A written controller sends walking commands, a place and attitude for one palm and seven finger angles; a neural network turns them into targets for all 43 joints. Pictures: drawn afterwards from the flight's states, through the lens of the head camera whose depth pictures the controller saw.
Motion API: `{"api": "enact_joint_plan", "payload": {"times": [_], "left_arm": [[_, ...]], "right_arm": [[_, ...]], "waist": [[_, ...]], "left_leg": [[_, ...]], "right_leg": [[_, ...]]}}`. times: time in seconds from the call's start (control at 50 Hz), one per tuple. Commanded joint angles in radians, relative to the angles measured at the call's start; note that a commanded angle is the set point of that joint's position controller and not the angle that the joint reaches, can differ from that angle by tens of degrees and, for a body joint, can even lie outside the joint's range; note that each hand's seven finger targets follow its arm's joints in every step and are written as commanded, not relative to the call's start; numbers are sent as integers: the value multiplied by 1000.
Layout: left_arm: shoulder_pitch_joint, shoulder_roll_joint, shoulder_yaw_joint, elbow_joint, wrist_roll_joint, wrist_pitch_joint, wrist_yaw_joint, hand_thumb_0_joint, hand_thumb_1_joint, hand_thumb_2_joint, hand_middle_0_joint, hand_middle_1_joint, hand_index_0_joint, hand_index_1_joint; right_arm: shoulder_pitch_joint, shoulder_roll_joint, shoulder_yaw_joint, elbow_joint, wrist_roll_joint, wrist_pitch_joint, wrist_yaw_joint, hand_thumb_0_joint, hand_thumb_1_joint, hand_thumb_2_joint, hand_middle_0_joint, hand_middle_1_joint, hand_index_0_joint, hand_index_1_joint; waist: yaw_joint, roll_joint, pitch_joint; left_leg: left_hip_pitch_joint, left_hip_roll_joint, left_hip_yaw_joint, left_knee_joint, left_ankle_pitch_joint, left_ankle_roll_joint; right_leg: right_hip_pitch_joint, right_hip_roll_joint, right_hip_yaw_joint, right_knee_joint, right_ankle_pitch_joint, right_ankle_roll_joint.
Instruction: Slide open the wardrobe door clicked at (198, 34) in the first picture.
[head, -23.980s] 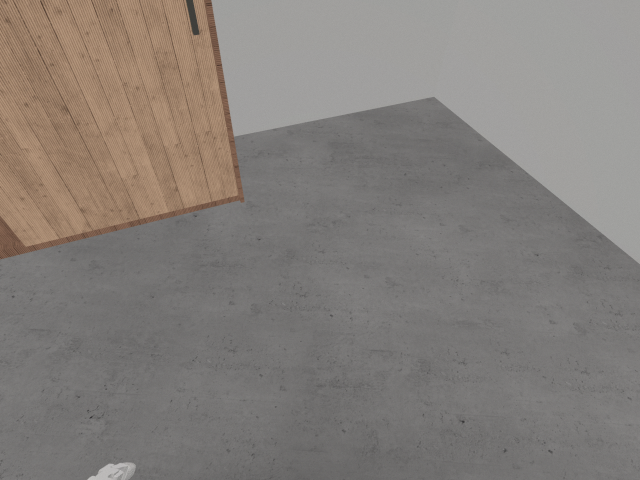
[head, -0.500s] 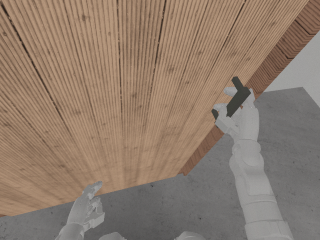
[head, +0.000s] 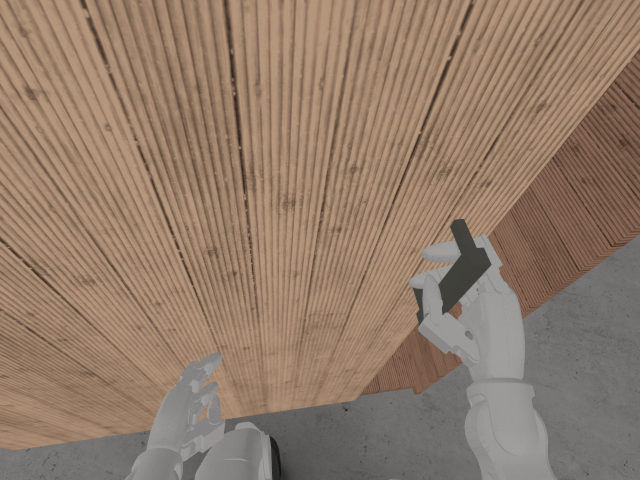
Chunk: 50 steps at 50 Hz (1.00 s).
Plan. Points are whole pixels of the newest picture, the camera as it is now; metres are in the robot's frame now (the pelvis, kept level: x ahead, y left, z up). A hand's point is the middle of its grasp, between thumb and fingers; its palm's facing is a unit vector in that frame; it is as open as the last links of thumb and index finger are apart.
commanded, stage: step sideways, sliding the door along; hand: right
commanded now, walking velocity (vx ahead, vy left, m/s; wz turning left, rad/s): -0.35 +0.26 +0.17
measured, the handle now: (442, 278) +0.30 -0.13 +0.11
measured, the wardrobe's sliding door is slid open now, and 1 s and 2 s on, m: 0.19 0.35 0.54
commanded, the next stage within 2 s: none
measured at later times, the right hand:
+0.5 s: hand (348, 332) +0.24 -0.02 +0.11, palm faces +0.00 +1.00 -0.07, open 5.8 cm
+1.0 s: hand (255, 340) +0.23 +0.07 +0.11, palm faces +0.14 +0.99 -0.09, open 6.0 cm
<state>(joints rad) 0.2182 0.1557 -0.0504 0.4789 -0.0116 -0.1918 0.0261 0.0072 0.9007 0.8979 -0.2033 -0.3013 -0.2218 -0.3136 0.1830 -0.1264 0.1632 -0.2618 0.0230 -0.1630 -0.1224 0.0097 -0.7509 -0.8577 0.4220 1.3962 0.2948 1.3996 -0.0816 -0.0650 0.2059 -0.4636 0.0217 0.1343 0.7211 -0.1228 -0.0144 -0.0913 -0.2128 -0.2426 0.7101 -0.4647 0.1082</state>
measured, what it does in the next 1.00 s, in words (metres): steps to the left: right foot, then left foot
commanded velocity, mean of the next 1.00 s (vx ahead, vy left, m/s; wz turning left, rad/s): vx -0.20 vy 0.29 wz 0.03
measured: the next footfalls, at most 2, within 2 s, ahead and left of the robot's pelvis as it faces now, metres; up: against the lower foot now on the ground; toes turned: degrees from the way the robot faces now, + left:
right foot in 0.28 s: -0.04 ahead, -0.08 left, +0.00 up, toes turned -2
left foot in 0.68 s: -0.09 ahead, +0.28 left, +0.00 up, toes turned +11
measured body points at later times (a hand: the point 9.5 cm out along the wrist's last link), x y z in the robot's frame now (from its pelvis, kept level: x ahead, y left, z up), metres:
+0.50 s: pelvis -0.09 +0.07 +0.03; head -0.05 +0.07 +0.48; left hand +0.03 +0.30 -0.06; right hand +0.23 -0.07 +0.12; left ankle -0.09 +0.23 -0.61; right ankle -0.08 -0.08 -0.71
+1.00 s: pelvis -0.17 +0.19 +0.02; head -0.09 +0.20 +0.46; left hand -0.02 +0.45 -0.08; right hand +0.22 +0.01 +0.12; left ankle -0.16 +0.31 -0.66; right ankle -0.18 +0.08 -0.71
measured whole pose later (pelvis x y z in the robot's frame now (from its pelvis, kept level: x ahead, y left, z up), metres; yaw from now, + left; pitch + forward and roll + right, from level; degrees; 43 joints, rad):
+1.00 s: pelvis -0.17 +0.19 +0.02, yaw +6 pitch -1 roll +1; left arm 0.15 0.24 0.04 0.62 -0.02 -0.09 0.05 0.01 0.90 0.90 -0.20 -0.30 -0.20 -0.30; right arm -0.42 -0.17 -0.06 0.28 0.06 -0.08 -0.18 0.02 -0.82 -0.85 0.35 1.37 0.18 1.40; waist -0.07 -0.02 0.21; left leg -0.47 -0.03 0.01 0.94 -0.45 -0.01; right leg -0.22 -0.07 -0.09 0.57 -0.33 -0.01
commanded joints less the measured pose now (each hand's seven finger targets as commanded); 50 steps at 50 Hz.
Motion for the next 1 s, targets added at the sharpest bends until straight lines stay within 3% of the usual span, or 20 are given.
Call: {"api": "enact_joint_plan", "payload": {"times": [0.0, 0.04, 0.1, 0.22, 0.24, 0.26, 0.28, 0.32, 0.4, 0.48, 0.62, 0.64, 0.68, 0.7, 0.76, 0.82, 0.86, 0.88, 0.9, 0.98], "left_arm": [[-149, 73, 21, -114, -4, -71, 31, 0, 900, 900, -200, -300, -200, -300], [-75, 56, 39, -116, 20, -62, 12, 0, 900, 900, -200, -300, -200, -300], [-130, 55, 22, -43, -3, -13, -9, 0, 900, 900, -200, -300, -200, -300], [-98, 86, 30, -55, -7, 57, -10, 0, 900, 900, -200, -300, -200, -300], [-77, 103, 35, -60, -1, 61, -7, 0, 900, 900, -200, -300, -200, -300], [-99, 147, 49, -97, 12, 53, -4, 0, 900, 900, -200, -300, -200, -300], [-152, 150, 52, -115, 40, 27, 11, 0, 900, 900, -200, -300, -200, -300], [-159, 161, 69, -97, 51, 43, 44, 0, 900, 900, -200, -300, -200, -300], [-91, 182, 90, -73, 20, 30, 24, 0, 900, 900, -200, -300, -200, -300], [-54, 178, 104, -38, 5, 12, 10, 0, 900, 900, -200, -300, -200, -300], [-95, 163, 109, -9, -11, -24, 3, 0, 900, 900, -200, -300, -200, -300], [-114, 151, 103, -7, -22, -26, 3, 0, 900, 900, -200, -300, -200, -300], [-163, 96, 81, -15, -30, -13, 23, 0, 900, 900, -200, -300, -200, -300], [-148, 122, 104, -2, -31, -2, 43, 0, 900, 900, -200, -300, -200, -300], [-152, 97, 73, 50, -13, 7, 67, 0, 900, 900, -200, -300, -200, -300], [-136, 124, 83, 45, -18, 43, 74, 0, 900, 900, -200, -300, -200, -300], [-108, 151, 103, 31, -14, 62, 82, 0, 900, 900, -200, -300, -200, -300], [-109, 210, 130, 2, -13, 55, 71, 0, 900, 900, -200, -300, -200, -300], [-111, 216, 130, -19, -23, 70, 35, 0, 900, 900, -200, -300, -200, -300], [-90, 207, 124, 11, -4, 47, 1, 0, 900, 900, -200, -300, -200, -300]], "right_arm": [[-155, 58, 161, -288, -42, -93, 72, 0, -900, -900, 450, 1400, 450, 1400], [-167, 60, 166, -361, -50, -102, 62, 0, -900, -900, 450, 1400, 450, 1400], [-285, 67, 158, -353, -44, -146, 48, 0, -900, -900, 450, 1400, 450, 1400], [-425, 61, 122, -176, -31, -150, 66, 0, -900, -900, 450, 1400, 450, 1400], [-466, 54, 123, -150, -26, -155, 75, 0, -900, -900, 450, 1400, 450, 1400], [-498, 70, 129, -139, -20, -165, 86, 0, -900, -900, 450, 1400, 450, 1400], [-509, 77, 115, -113, -22, -152, 80, 0, -900, -900, 450, 1400, 450, 1400], [-517, 77, 79, -52, -43, -108, 83, 0, -900, -900, 450, 1400, 450, 1400], [-650, 170, 162, -34, -33, -22, 77, 0, -900, -900, 450, 1400, 450, 1400], [-701, 145, 128, 2, -30, -18, 76, 0, -900, -900, 450, 1400, 450, 1400], [-774, 69, 51, 14, -11, -61, 44, 0, -900, -900, 450, 1400, 450, 1400], [-788, 40, 37, 0, -13, -67, 41, 0, -900, -900, 450, 1400, 450, 1400], [-802, -69, -15, 27, -24, -71, 28, 0, -900, -900, 450, 1400, 450, 1400], [-670, -79, -49, 119, -2, -39, 20, 0, -900, -900, 450, 1400, 450, 1400], [-801, -13, -31, 77, -5, -71, 11, 0, -900, -900, 450, 1400, 450, 1400], [-844, -8, -30, 126, -1, -86, 3, 0, -900, -900, 450, 1400, 450, 1400], [-898, 3, 11, 98, 7, -105, 24, 0, -900, -900, 450, 1400, 450, 1400], [-910, 40, 46, 67, 24, -97, 46, 0, -900, -900, 450, 1400, 450, 1400], [-941, 55, 60, 118, 0, -83, 52, 0, -900, -900, 450, 1400, 450, 1400], [-1044, 88, 74, 153, -12, -49, 64, 0, -900, -900, 450, 1400, 450, 1400]], "waist": [[49, 216, -371], [61, 437, -499], [88, 277, -546], [112, 189, -526], [137, 110, -496], [137, -135, -418], [111, -216, -356], [100, 29, -271], [86, -72, -288], [105, -247, -377], [120, -244, -461], [106, -183, -482], [92, 226, -495], [48, 493, -561], [90, 298, -563], [98, 264, -558], [120, 161, -591], [110, -62, -607], [89, -138, -601], [115, -174, -488]], "left_leg": [[241, 231, -369, -194, 999, 118], [315, 311, -541, -327, 722, 54], [358, 215, -387, -379, 321, 30], [159, 135, -313, -480, -113, 6], [33, 109, -287, -363, -224, -21], [-131, 6, -214, -42, -263, -41], [-140, -47, -231, 411, -275, -33], [-172, -40, -322, 612, -295, -13], [-226, -28, -142, 505, -296, -45], [-110, -40, -52, 243, -313, -53], [203, -52, -42, -252, -103, -36], [282, -32, -50, -372, 53, -33], [427, 219, -257, -360, 732, 60], [448, 264, -379, -313, 817, 99], [635, 262, -318, -213, 1019, 199], [622, 226, -260, -153, 986, 184], [333, 159, -207, -66, 618, 100], [15, 41, -145, 48, 27, -1], [-75, 22, -186, 226, -441, -5], [-234, 8, -166, 400, -332, -12]], "right_leg": [[-229, 129, 73, 381, -115, -72], [-277, 221, 260, 545, -262, -75], [-227, 209, 207, 378, -102, -53], [74, 223, 109, -155, -30, -127], [154, 130, 171, -280, 28, -160], [119, -139, 485, -420, -11, -262], [-95, -435, 793, -558, -21, -380], [-125, -406, 632, -478, 317, -360], [135, -182, 216, -302, 843, -195], [254, -129, 165, -287, 1055, -173], [209, -120, 178, -188, 893, -165], [176, -82, 167, -131, 769, -147], [-176, 107, 113, 113, -35, -128], [-248, 209, 203, 321, -202, -66], [-382, 194, 228, 324, -167, -50], [-245, 176, 181, -90, 26, -53], [131, 45, 223, -309, 582, -86], [380, -246, 496, -285, 1220, -202], [433, -355, 543, -264, 1403, -294], [403, -243, 337, -226, 1274, -243]]}}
